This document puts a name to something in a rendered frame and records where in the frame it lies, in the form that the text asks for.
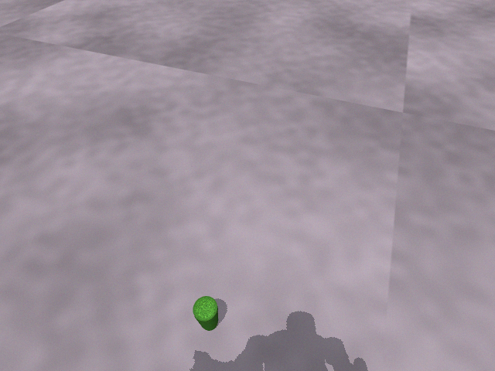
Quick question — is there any cup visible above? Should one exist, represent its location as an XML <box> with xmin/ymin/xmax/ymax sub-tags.
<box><xmin>193</xmin><ymin>296</ymin><xmax>218</xmax><ymax>331</ymax></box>

